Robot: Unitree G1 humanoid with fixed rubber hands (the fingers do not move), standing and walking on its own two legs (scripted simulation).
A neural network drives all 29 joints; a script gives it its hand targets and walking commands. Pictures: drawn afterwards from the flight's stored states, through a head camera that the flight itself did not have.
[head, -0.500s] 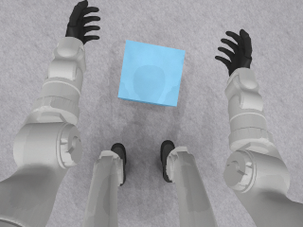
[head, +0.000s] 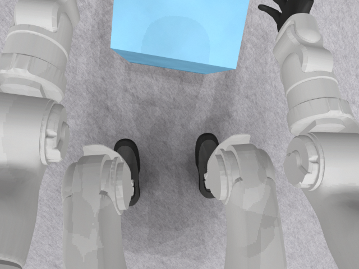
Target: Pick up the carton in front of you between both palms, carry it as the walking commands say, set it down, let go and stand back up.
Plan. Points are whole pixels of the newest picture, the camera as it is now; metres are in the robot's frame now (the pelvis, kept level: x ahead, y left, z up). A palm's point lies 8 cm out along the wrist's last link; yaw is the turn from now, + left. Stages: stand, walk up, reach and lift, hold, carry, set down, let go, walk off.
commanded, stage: reach and lift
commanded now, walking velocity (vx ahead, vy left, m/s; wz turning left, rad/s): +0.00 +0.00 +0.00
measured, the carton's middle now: (177, 15) +0.55 -0.03 -0.28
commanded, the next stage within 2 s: none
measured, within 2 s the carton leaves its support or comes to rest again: leaves its support in 0.96 s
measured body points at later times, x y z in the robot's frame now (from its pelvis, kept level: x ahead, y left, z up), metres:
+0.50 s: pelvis +0.01 +0.00 -0.03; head +0.38 +0.01 +0.21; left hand +0.60 +0.14 -0.21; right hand +0.54 -0.20 -0.21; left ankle +0.12 +0.12 -0.37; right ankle +0.12 -0.13 -0.37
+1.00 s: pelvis +0.01 +0.00 -0.04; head +0.38 +0.02 +0.21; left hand +0.59 +0.12 -0.21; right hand +0.56 -0.18 -0.20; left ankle +0.12 +0.12 -0.37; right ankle +0.12 -0.13 -0.37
